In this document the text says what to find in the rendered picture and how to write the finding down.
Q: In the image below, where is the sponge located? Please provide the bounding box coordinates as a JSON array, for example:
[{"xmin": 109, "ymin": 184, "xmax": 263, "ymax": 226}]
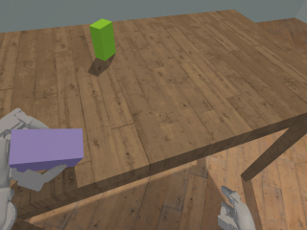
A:
[{"xmin": 9, "ymin": 128, "xmax": 84, "ymax": 173}]

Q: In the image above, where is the table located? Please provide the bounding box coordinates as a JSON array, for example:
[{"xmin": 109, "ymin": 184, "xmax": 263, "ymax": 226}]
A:
[{"xmin": 0, "ymin": 9, "xmax": 307, "ymax": 230}]

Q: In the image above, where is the left robot forearm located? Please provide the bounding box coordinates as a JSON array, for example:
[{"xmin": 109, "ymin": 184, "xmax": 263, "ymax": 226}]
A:
[{"xmin": 0, "ymin": 187, "xmax": 17, "ymax": 230}]

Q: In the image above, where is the robot right hand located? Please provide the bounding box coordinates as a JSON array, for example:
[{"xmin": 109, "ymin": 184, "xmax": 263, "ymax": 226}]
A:
[{"xmin": 218, "ymin": 186, "xmax": 256, "ymax": 230}]

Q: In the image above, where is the robot left hand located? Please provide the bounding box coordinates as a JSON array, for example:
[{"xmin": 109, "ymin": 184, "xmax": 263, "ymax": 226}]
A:
[{"xmin": 0, "ymin": 108, "xmax": 67, "ymax": 192}]

